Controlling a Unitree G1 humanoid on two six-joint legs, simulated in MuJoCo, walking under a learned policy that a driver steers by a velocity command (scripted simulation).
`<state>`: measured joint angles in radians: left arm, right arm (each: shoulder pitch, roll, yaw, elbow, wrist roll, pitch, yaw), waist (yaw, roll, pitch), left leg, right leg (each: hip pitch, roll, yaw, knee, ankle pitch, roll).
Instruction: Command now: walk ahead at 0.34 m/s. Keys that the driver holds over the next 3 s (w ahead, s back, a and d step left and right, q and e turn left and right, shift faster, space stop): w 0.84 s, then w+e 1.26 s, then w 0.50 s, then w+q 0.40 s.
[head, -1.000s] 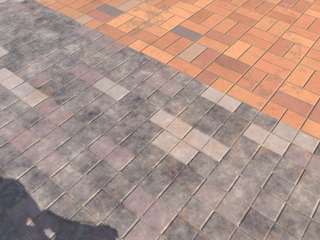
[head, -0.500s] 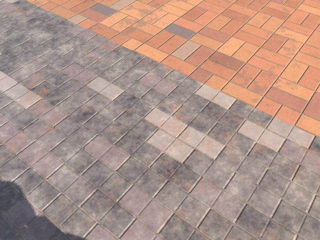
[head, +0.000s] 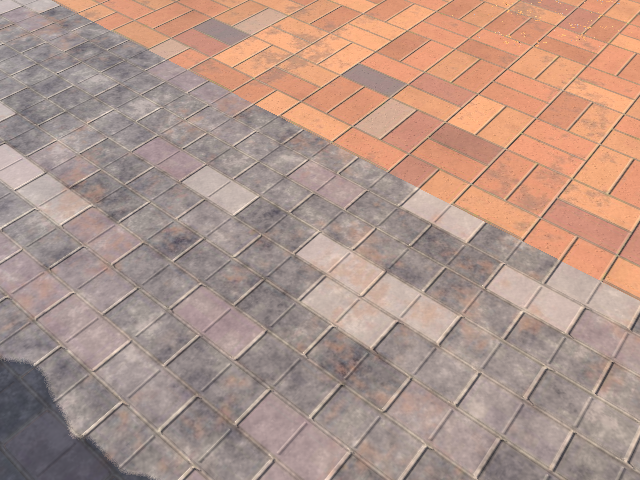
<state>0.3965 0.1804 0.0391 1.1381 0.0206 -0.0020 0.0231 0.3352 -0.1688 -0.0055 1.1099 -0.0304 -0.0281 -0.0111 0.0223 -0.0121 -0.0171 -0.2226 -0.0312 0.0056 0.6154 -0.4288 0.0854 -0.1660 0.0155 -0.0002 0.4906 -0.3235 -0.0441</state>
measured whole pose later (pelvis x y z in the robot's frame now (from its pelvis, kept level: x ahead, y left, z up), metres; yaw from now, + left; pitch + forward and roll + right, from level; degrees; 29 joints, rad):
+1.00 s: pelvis +0.53 +0.02 -0.01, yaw -3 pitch +1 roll -1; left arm 0.49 0.16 0.02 1.09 0.01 -0.09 0.01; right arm -0.02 -0.17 -0.03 0.87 -0.04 -0.09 0.01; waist 0.08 0.00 0.07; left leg -0.45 0.00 0.09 0.52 -0.07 0.09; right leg 0.04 0.04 -0.03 0.51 -0.46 -0.06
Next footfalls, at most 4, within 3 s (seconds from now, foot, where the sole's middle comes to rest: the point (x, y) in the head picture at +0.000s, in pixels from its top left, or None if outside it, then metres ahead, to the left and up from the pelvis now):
0.44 right None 0.37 -0.07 -0.77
0.98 left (289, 414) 0.69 0.10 -0.77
1.52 right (388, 332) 0.92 -0.13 -0.77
2.08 left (395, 226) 1.29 -0.17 -0.77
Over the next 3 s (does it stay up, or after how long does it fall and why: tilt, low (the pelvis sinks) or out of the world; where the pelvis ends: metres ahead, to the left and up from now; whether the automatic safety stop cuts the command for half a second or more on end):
stays up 1.40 -0.48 0.00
